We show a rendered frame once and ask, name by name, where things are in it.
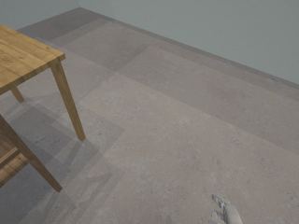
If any robot right hand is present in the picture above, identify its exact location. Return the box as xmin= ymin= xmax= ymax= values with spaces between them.
xmin=208 ymin=193 xmax=243 ymax=224

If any chair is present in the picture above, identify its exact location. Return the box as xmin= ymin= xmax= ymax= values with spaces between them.
xmin=0 ymin=114 xmax=62 ymax=192

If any table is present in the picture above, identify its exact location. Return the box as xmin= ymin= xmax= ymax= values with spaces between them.
xmin=0 ymin=23 xmax=86 ymax=141

